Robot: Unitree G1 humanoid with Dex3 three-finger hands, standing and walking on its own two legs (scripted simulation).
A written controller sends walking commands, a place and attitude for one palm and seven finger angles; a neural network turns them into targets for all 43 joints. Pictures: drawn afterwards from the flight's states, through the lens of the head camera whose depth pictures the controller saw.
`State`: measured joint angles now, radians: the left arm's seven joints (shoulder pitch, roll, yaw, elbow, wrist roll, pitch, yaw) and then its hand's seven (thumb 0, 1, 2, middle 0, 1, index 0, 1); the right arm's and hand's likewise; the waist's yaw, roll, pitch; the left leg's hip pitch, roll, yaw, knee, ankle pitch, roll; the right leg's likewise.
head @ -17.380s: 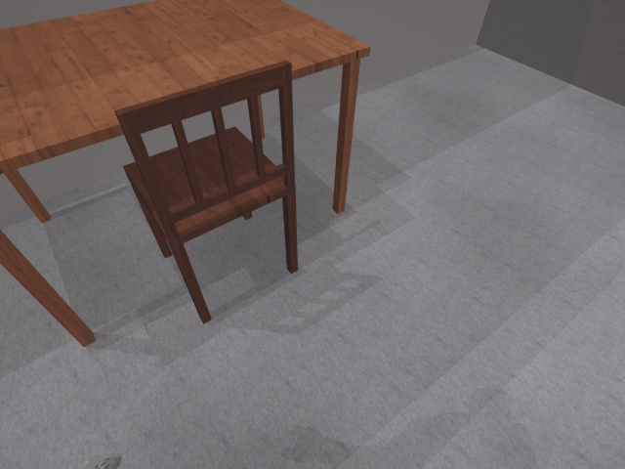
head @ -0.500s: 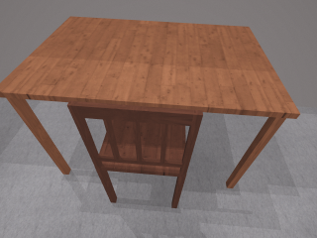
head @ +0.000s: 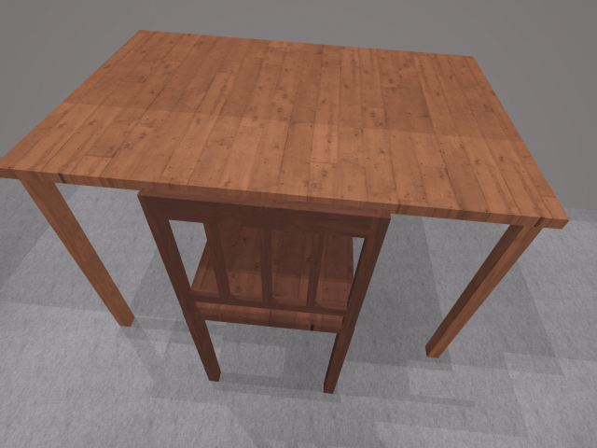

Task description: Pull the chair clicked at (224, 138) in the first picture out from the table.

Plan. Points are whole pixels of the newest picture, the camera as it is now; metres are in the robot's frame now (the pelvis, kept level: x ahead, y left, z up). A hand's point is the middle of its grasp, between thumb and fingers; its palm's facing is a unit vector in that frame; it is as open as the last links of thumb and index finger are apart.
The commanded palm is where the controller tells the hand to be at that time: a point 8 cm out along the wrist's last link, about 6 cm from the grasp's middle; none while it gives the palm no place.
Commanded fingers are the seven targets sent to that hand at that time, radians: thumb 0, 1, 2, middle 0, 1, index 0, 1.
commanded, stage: look again from close up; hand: left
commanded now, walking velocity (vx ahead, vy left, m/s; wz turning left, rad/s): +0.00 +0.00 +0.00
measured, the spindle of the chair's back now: (266, 266) +0.46 +0.09 -0.11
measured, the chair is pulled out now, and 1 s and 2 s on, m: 0.00 0.00 0.00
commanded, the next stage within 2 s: raise the hand toward the chair's back in 0.42 s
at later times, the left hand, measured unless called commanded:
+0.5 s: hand out of the picture -0.03 +0.15 -0.18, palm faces +0.04 -0.99 -0.15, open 7.4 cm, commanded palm none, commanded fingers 0.00 0.90 0.90 -0.20 -0.30 -0.20 -0.30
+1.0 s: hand (197, 439) +0.16 +0.15 -0.09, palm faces +0.04 -1.00 +0.00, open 9.7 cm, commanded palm +0.13 +0.21 -0.06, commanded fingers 0.00 0.32 0.65 -0.14 -0.21 -0.14 -0.21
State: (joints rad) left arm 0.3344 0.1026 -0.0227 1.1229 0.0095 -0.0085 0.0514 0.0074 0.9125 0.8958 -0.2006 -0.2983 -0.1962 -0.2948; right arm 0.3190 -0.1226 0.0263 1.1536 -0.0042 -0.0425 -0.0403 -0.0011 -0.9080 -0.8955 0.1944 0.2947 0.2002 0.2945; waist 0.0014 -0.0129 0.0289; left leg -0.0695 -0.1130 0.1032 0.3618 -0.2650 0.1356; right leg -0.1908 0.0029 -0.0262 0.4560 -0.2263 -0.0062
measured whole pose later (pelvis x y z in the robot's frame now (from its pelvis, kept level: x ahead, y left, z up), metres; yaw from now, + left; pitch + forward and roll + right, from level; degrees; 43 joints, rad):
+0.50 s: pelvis +0.00 +0.00 +0.00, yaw +0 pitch -2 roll +0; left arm 0.34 0.10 -0.01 1.13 0.01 0.00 0.06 0.01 0.91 0.90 -0.20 -0.30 -0.20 -0.29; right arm 0.35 -0.11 0.02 1.17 0.00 -0.04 -0.05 0.00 -0.91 -0.90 0.19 0.29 0.20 0.29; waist 0.00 -0.01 0.03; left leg -0.07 -0.12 0.11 0.34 -0.26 0.14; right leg -0.20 -0.01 -0.02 0.47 -0.23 0.00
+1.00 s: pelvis -0.02 -0.05 -0.10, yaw +5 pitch +16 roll +1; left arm 0.48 0.22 0.14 0.05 -0.25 -0.37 -0.31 0.01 0.55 0.74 -0.17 -0.24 -0.17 -0.24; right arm 0.11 -0.32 -0.07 0.42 0.01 -0.18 0.06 0.01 -0.91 -0.90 0.19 0.29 0.20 0.29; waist -0.02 -0.06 -0.20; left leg -0.88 -0.09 0.07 1.21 -0.61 0.09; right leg -0.95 0.09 -0.05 1.20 -0.53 -0.10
